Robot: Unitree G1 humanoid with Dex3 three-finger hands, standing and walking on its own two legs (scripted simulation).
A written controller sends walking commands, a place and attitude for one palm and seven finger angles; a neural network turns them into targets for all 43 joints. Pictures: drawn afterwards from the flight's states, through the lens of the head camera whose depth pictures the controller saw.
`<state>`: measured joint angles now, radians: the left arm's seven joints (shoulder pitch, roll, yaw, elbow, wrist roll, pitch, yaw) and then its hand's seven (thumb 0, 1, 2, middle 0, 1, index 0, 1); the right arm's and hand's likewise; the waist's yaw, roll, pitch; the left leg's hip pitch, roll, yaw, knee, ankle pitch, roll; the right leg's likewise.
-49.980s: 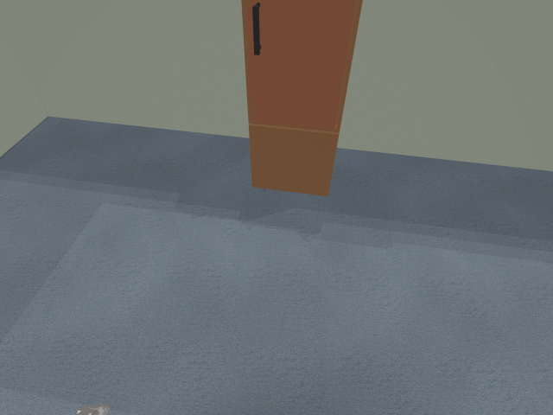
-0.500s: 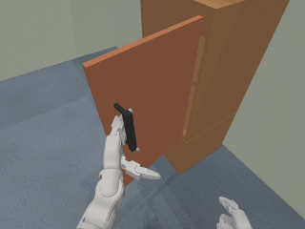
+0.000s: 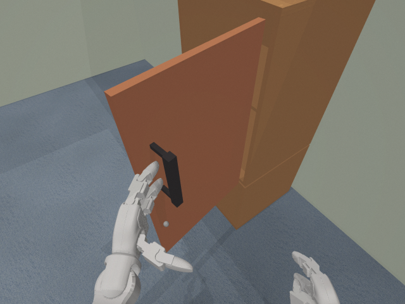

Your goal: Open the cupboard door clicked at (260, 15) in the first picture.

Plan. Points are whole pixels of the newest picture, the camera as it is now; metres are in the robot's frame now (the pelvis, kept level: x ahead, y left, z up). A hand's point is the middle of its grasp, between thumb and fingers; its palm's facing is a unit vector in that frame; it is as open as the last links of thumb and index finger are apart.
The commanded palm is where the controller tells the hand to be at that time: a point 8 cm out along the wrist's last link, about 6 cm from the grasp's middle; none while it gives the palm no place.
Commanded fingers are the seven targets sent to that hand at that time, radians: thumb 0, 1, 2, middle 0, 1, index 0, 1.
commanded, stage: slide the hand sideways off the handle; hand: left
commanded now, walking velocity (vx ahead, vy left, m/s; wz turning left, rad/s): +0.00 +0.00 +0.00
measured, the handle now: (167, 176) +0.34 +0.09 +0.08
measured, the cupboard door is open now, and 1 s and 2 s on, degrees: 100 100 100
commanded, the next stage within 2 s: draw the hand back to the body in 0.58 s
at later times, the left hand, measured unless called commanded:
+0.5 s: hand (144, 246) +0.20 +0.11 +0.07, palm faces +0.02 -1.00 -0.03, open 16.3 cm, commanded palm +0.17 +0.17 +0.08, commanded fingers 0.00 -0.50 0.30 -0.15 -0.30 -0.15 -0.30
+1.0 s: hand (119, 247) +0.19 +0.14 +0.10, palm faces +0.03 -1.00 -0.07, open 16.3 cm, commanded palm +0.16 +0.21 +0.11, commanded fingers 0.00 -0.50 0.30 -0.15 -0.30 -0.15 -0.30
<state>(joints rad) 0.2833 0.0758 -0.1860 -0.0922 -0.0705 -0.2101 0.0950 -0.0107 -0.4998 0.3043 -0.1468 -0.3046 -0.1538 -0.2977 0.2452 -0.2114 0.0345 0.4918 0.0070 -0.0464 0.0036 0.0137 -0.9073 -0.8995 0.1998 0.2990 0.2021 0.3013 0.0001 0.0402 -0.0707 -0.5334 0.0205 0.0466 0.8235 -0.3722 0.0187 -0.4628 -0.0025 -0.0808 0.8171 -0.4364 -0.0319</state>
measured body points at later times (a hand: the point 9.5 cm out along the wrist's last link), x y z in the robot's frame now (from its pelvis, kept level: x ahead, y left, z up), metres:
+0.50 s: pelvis +0.02 -0.01 -0.01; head +0.04 -0.03 +0.44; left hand +0.20 +0.17 +0.08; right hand +0.20 -0.24 -0.08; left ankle +0.03 +0.11 -0.70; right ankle -0.01 -0.10 -0.70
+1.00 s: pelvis +0.01 -0.01 +0.00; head +0.01 -0.04 +0.44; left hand +0.18 +0.20 +0.11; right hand +0.20 -0.23 -0.08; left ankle +0.03 +0.11 -0.70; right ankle -0.01 -0.10 -0.70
